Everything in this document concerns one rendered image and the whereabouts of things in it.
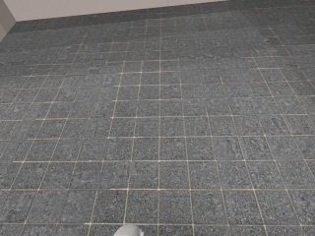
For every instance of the left robot thigh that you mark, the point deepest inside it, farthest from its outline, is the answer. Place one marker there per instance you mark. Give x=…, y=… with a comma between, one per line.
x=129, y=230

